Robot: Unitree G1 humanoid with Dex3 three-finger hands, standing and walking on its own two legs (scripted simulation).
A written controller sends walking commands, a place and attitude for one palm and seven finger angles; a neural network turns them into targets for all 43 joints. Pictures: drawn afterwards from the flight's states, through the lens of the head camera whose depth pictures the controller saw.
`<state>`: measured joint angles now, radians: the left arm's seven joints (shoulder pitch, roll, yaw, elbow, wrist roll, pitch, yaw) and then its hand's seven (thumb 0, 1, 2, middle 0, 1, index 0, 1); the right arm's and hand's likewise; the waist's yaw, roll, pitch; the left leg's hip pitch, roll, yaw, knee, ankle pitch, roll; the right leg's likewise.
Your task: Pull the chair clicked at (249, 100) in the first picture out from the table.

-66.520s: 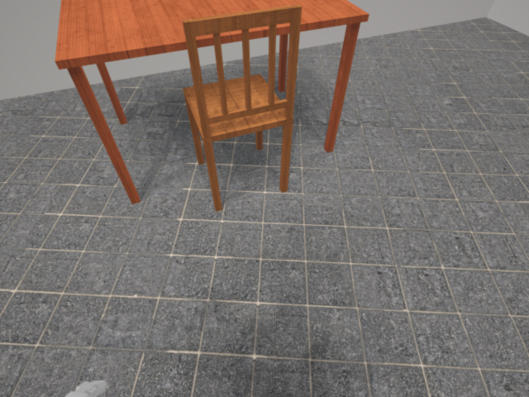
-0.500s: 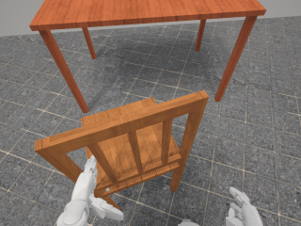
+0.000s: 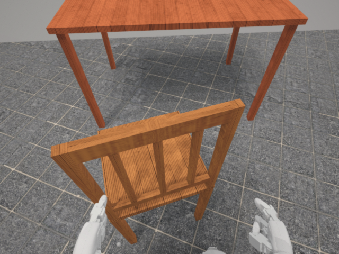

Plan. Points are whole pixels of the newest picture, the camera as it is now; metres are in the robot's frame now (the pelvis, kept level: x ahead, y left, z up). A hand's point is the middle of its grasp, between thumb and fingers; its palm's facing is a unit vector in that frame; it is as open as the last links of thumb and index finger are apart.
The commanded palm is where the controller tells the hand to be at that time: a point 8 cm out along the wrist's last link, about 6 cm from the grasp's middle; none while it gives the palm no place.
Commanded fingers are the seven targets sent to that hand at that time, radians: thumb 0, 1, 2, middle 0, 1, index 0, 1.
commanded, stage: draw the hand back to the body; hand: left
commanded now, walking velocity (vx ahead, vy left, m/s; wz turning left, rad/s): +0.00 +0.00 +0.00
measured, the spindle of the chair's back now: (160, 169) +0.34 +0.04 -0.03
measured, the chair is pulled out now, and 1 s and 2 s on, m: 0.53 0.52 0.52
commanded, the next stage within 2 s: step back with the hand held close in 1.62 s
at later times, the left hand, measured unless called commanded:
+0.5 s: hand (88, 236) +0.16 +0.15 +0.07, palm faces -0.04 -1.00 -0.08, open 17.3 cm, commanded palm +0.13 +0.22 +0.09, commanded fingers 0.00 -0.41 0.27 -0.02 -0.03 -0.02 -0.03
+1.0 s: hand (27, 193) +0.20 +0.23 +0.16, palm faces +0.35 -0.84 -0.42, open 12.8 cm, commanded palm +0.15 +0.28 +0.19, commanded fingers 0.00 0.50 0.71 -0.14 -0.22 -0.14 -0.22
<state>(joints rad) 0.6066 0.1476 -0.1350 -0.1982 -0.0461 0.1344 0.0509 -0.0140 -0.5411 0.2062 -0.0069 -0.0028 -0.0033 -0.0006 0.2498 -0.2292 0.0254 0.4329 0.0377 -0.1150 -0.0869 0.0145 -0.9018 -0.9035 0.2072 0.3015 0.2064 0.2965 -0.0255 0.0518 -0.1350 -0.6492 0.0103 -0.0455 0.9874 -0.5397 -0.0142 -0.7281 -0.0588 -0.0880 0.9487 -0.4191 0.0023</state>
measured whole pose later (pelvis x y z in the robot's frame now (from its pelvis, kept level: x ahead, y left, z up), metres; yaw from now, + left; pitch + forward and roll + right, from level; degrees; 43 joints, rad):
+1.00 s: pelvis +0.02 +0.00 +0.05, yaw -1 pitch -2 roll -1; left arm 0.59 0.31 0.20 -0.41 -0.04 -0.04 0.16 -0.01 0.16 0.55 -0.10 -0.15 -0.11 -0.15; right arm 0.19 -0.22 0.01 0.60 0.03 -0.15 -0.11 0.02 -0.90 -0.90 0.21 0.30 0.21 0.30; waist 0.05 0.09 0.00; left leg -0.15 0.02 -0.03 0.57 -0.39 -0.02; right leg -0.24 -0.03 -0.08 0.56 -0.29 0.00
